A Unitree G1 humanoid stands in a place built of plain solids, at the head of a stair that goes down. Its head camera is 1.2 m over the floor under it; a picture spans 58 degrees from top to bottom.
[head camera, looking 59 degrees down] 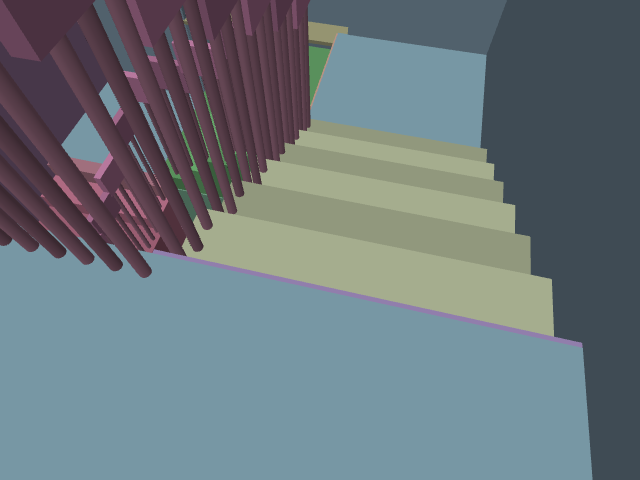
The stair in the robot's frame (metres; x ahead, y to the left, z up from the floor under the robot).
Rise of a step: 0.17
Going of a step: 0.29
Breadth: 1.31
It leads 13 degrees to the right of straight ahead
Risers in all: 7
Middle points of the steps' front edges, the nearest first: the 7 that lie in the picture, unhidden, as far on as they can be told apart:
0.54 -0.11 0.00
0.82 -0.17 -0.16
1.10 -0.24 -0.34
1.38 -0.31 -0.51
1.66 -0.38 -0.68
1.94 -0.44 -0.85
2.22 -0.51 -1.02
